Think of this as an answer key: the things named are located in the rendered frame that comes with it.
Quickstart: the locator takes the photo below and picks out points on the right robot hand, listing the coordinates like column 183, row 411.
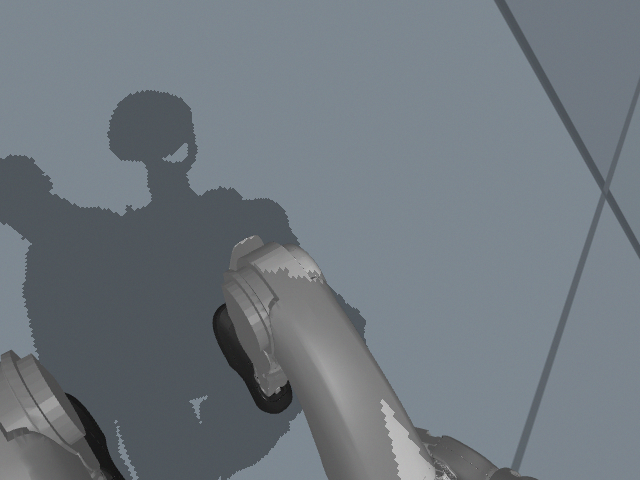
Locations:
column 454, row 460

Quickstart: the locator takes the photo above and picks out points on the right robot foot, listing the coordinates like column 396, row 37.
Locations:
column 238, row 360

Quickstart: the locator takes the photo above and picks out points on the left robot foot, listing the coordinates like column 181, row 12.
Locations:
column 96, row 440

